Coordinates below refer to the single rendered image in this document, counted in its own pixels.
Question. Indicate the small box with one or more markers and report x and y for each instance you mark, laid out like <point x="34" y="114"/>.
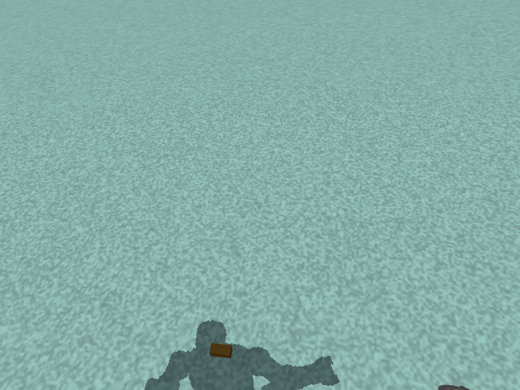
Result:
<point x="221" y="350"/>

